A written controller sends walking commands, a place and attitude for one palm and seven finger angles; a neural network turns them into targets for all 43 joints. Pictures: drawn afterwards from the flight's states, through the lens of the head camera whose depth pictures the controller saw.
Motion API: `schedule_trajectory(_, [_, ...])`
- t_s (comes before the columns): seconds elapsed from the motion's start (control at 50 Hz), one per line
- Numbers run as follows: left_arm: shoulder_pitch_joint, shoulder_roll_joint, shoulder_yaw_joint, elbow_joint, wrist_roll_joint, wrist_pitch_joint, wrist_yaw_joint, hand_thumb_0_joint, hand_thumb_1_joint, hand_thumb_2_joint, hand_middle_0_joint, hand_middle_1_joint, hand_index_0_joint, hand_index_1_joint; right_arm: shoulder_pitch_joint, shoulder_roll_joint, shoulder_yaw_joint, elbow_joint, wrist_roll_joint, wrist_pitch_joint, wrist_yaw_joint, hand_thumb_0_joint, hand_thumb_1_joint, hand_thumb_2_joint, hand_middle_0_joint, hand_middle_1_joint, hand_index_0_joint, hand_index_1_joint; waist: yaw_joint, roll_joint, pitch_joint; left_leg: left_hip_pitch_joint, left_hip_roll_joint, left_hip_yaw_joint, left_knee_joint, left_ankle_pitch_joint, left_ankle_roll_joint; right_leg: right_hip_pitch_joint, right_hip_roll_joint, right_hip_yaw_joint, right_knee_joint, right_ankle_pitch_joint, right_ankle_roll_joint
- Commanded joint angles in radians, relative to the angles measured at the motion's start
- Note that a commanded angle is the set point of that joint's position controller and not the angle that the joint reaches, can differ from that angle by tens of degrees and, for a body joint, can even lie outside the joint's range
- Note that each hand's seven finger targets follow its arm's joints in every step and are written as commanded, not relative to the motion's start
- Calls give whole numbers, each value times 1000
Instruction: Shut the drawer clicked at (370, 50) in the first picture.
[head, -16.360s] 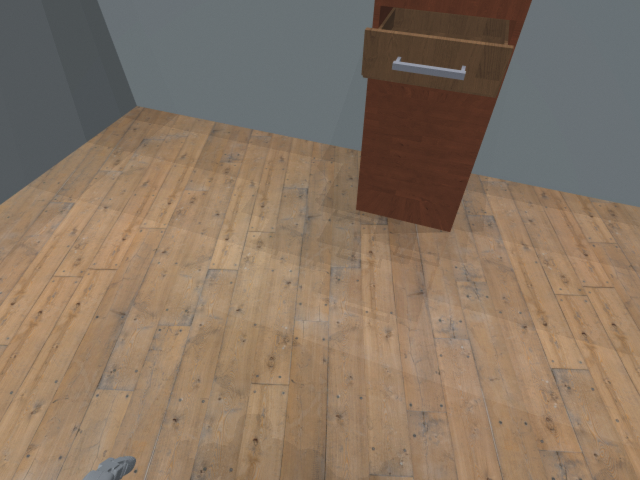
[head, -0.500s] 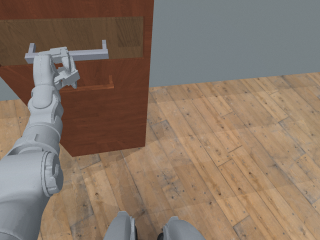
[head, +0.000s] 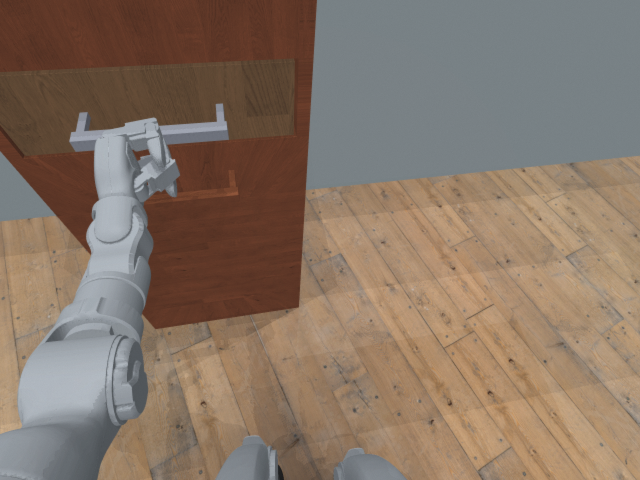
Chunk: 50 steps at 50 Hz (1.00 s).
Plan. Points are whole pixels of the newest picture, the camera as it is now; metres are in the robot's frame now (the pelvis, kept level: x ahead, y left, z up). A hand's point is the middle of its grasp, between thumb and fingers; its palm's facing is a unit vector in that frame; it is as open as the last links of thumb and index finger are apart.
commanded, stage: pull the fist back off the drawer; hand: left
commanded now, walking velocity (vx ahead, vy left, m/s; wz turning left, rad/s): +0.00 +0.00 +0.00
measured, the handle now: (153, 125) +0.56 +0.19 +0.09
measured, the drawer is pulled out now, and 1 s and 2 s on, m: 0.00 0.00 0.00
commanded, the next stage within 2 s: draw the hand back to the body in 0.14 s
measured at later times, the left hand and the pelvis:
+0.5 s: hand (141, 195) +0.42 +0.18 +0.11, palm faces +0.11 -0.99 -0.01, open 3.3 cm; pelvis +0.04 +0.00 +0.02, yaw -1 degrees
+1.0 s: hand (63, 281) +0.29 +0.20 +0.17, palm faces +0.24 -0.94 -0.26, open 3.3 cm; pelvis +0.02 -0.01 +0.06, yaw +1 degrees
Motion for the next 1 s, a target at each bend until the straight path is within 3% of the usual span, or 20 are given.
schedule_trajectory(0.0, [-304, 201, 58, -263, -8, -58, 11, 0, 900, 900, -1400, -1600, -1400, -1600, 95, -172, -65, -101, 4, 0, -4, 0, -900, -900, 200, 300, 200, 300, 28, 18, -398, 464, 18, -83, -130, 222, -21, 59, -9, 45, -154, 220, 15])
schedule_trajectory(0.02, [-253, 207, 70, -287, -9, -56, 12, 0, 900, 900, -1400, -1600, -1400, -1600, 90, -171, -64, -114, 4, 5, -2, 0, -900, -900, 200, 300, 200, 300, 41, 18, -409, 465, 14, -74, -127, 261, -19, 92, -8, 49, -147, 269, 15])
schedule_trajectory(0.12, [-219, 186, 58, -339, -16, -34, 1, 0, 900, 900, -1400, -1600, -1400, -1600, 68, -155, -62, -137, 14, 27, -7, 0, -900, -900, 200, 300, 200, 300, 31, -30, -302, 407, 9, -47, -129, 267, -11, 129, -13, 68, -163, 341, 26])
schedule_trajectory(0.14, [-220, 204, 74, -358, -18, -37, -1, 0, 900, 900, -1400, -1600, -1400, -1600, 63, -154, -64, -135, 16, 28, -9, 0, -900, -900, 200, 300, 200, 300, 39, -23, -309, 414, 10, -45, -129, 275, -13, 135, -14, 70, -161, 353, 27])
schedule_trajectory(0.22, [-209, 127, 10, -478, -39, -63, -27, 0, 900, 900, -1400, -1600, -1400, -1600, 50, -146, -72, -136, 20, 21, -9, 0, -900, -900, 200, 300, 200, 300, 35, 49, -394, 542, 17, -58, -108, 392, -23, 112, -11, 63, -139, 417, 19])
schedule_trajectory(0.24, [-169, 140, 22, -526, -41, -67, -33, 0, 900, 900, -1400, -1600, -1400, -1600, 48, -147, -77, -137, 23, 20, -9, 0, -900, -900, 200, 300, 200, 300, 57, 75, -442, 587, 22, -62, -113, 441, -29, 125, -11, 61, -134, 439, 17])
schedule_trajectory(0.26, [-120, 103, -14, -584, -51, -60, -44, 0, 900, 900, -1400, -1600, -1400, -1600, 34, -143, -77, -148, 27, 17, -6, 0, -900, -900, 200, 300, 200, 300, 63, 118, -467, 637, 23, -63, -116, 490, -32, 134, -8, 57, -137, 458, 15])
schedule_trajectory(0.3, [-23, 83, -33, -674, -72, -33, -61, 0, 900, 900, -1400, -1600, -1400, -1600, 18, -142, -81, -163, 37, 12, -6, 0, -900, -900, 200, 300, 200, 300, 75, 103, -495, 686, 27, -66, -127, 547, -34, 172, -6, 50, -153, 490, 18])
schedule_trajectory(0.34, [85, 104, -13, -704, -89, 17, -72, 0, 900, 900, -1400, -1600, -1400, -1600, 5, -146, -80, -175, 49, 14, -12, 0, -900, -900, 200, 300, 200, 300, 84, 50, -457, 663, 27, -62, -147, 561, -28, 209, -8, 51, -172, 529, 24])
schedule_trajectory(0.4, [187, 94, -11, -737, -117, 106, -74, 0, 900, 900, -1400, -1600, -1400, -1600, -38, -139, -72, -197, 62, 12, -27, 0, -900, -900, 200, 300, 200, 300, 92, -41, -327, 572, 14, -44, -191, 450, -13, 275, -15, 52, -216, 536, 33])
schedule_trajectory(0.42, [193, 121, 4, -782, -120, 120, -71, 0, 900, 900, -1400, -1600, -1400, -1600, -52, -143, -68, -205, 63, 9, -33, 0, -900, -900, 200, 300, 200, 300, 100, -33, -308, 563, 9, -39, -201, 437, -9, 301, -21, 59, -224, 544, 30])
schedule_trajectory(0.52, [293, 108, -6, -1002, -130, 143, -62, 0, 900, 900, -1400, -1600, -1400, -1600, -116, -125, -59, -236, 68, -21, -50, 0, -900, -900, 200, 300, 200, 300, 119, 12, -301, 627, 8, -36, -242, 442, -10, 354, -28, 60, -253, 540, 28])
schedule_trajectory(0.56, [328, 61, -56, -1053, -129, 149, -71, 0, 900, 900, -1400, -1600, -1400, -1600, -141, -115, -53, -239, 70, -35, -52, 0, -900, -900, 200, 300, 200, 300, 113, 54, -277, 664, 12, -46, -260, 440, -16, 336, -28, 52, -265, 506, 26])
schedule_trajectory(0.62, [394, 48, -77, -1075, -138, 186, -87, 0, 900, 900, -1400, -1600, -1400, -1600, -171, -120, -48, -245, 72, -54, -61, 0, -900, -900, 200, 300, 200, 300, 108, 9, -209, 661, 13, -56, -289, 366, -12, 336, -28, 48, -299, 439, 26])
schedule_trajectory(0.72, [512, 76, -34, -1120, -173, 290, -111, 0, 900, 900, -1400, -1600, -1400, -1600, -236, -120, -34, -266, 83, -74, -83, 0, -900, -900, 200, 300, 200, 300, 135, -70, -154, 627, 2, -47, -346, 263, -6, 404, -45, 58, -363, 394, 32])
schedule_trajectory(0.74, [508, 168, -72, -1216, -55, 272, -40, 0, 900, 900, -1400, -1600, -1400, -1600, -297, -101, -33, -267, 73, -59, -91, 0, -900, -900, 200, 300, 200, 300, 158, -36, -102, 666, -2, -42, -393, 233, -10, 418, -78, 115, -430, 373, 30])
schedule_trajectory(0.78, [572, 95, -113, -1240, -45, 286, 11, 0, 900, 900, -1400, -1600, -1400, -1600, -312, -88, -20, -270, 71, -54, -101, 0, -900, -900, 200, 300, 200, 300, 145, -36, -56, 687, 4, -48, -428, 193, -8, 431, -84, 106, -465, 319, 33])
schedule_trajectory(0.84, [622, 145, -75, -1319, -23, 298, 54, 0, 900, 900, -1400, -1600, -1400, -1600, -328, -87, -10, -257, 64, -53, -109, 0, -900, -900, 200, 300, 200, 300, 156, 3, -58, 751, 10, -52, -478, 210, -8, 495, -85, 111, -511, 316, 24])
schedule_trajectory(0.92, [691, 156, -52, -1382, -17, 307, 84, 0, 900, 900, -1400, -1600, -1400, -1600, -347, -82, -7, -244, 56, -62, -116, 0, -900, -900, 200, 300, 200, 300, 161, -36, -23, 792, 15, -50, -534, 209, -9, 551, -83, 106, -562, 296, 22])
schedule_trajectory(0.98, [770, 142, -45, -1444, -9, 305, 93, 0, 900, 900, -1400, -1600, -1400, -1600, -360, -74, -3, -241, 51, -70, -115, 0, -900, -900, 200, 300, 200, 300, 169, 13, -21, 848, 14, -49, -562, 242, -11, 576, -85, 101, -586, 323, 20])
